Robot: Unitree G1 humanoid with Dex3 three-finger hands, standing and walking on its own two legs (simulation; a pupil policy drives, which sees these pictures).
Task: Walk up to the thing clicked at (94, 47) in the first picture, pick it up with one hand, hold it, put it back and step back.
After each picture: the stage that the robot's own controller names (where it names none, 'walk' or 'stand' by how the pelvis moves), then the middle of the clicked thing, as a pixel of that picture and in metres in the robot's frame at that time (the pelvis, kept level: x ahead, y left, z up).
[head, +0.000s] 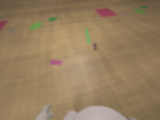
stand; (94, 46) +1.49 -0.11 -0.72
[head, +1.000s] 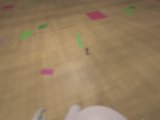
walk; (86, 50) +1.37 +0.15 -0.70
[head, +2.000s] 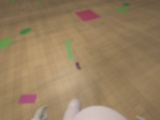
walk; (77, 65) +0.88 +0.26 -0.71
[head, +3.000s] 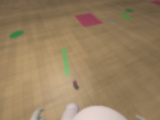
walk; (75, 84) +0.52 +0.18 -0.69
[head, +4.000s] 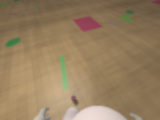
stand; (73, 99) +0.32 +0.18 -0.71
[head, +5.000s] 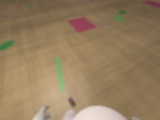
stand; (70, 100) +0.30 +0.21 -0.72
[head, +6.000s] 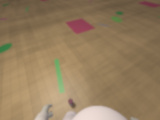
stand; (70, 102) +0.30 +0.21 -0.72
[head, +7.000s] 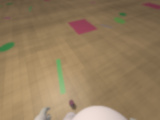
stand; (71, 103) +0.29 +0.20 -0.73
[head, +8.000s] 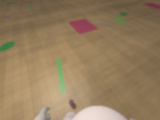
stand; (71, 103) +0.29 +0.19 -0.73
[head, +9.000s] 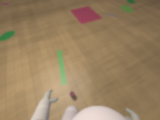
go down; (72, 94) +0.31 +0.19 -0.71
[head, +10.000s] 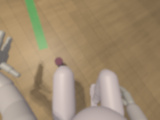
go down; (59, 62) +0.38 +0.24 -0.29
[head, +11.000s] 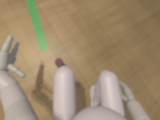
close in; (59, 63) +0.37 +0.24 -0.29
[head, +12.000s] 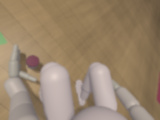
close in; (32, 62) +0.34 +0.27 -0.21
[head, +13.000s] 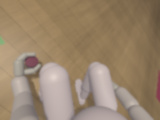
close; (31, 63) +0.34 +0.28 -0.21
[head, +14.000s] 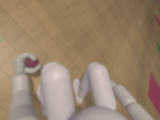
lift; (31, 63) +0.33 +0.27 -0.22
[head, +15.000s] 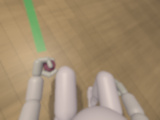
lift; (49, 67) +0.29 +0.28 -0.09
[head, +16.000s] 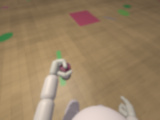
lift; (65, 71) +0.32 +0.17 +0.04
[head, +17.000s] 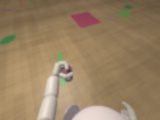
hold; (67, 73) +0.32 +0.16 +0.01
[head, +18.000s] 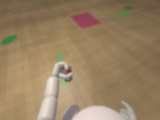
hold; (67, 74) +0.32 +0.17 +0.00
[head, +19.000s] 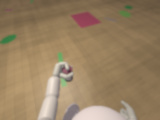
hold; (68, 73) +0.32 +0.16 +0.00
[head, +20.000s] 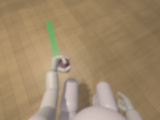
crouch; (65, 65) +0.36 +0.18 -0.08
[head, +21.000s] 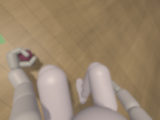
lower; (27, 58) +0.36 +0.29 -0.22
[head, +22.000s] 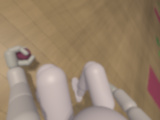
lower; (24, 57) +0.38 +0.29 -0.22
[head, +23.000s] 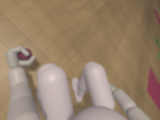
lower; (25, 57) +0.37 +0.29 -0.22
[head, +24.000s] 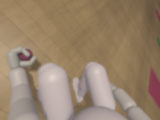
lower; (26, 58) +0.37 +0.29 -0.22
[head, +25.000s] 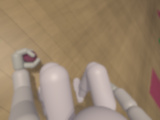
loosen; (29, 59) +0.36 +0.28 -0.22
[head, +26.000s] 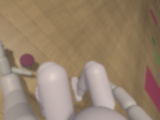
withdraw; (26, 61) +0.35 +0.27 -0.22
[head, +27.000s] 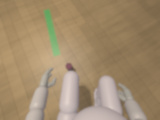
walk; (69, 67) +0.39 +0.21 -0.39
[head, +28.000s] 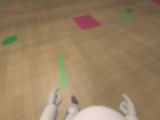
stand; (73, 99) +0.31 +0.16 -0.66
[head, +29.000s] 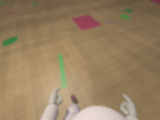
stand; (73, 98) +0.33 +0.18 -0.67
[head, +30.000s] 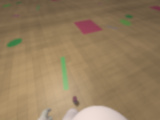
stand; (74, 99) +0.34 +0.16 -0.71
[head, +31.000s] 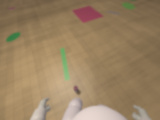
walk; (76, 89) +0.38 +0.19 -0.69
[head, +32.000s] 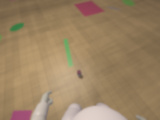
walk; (79, 73) +0.61 +0.14 -0.70
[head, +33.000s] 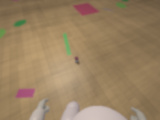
stand; (76, 59) +0.92 +0.22 -0.70
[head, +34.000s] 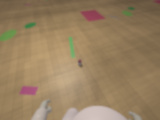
stand; (79, 62) +0.95 +0.16 -0.72
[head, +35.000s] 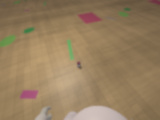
stand; (78, 64) +0.96 +0.19 -0.73
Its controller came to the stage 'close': yes
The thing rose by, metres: 0.70
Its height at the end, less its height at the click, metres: +0.00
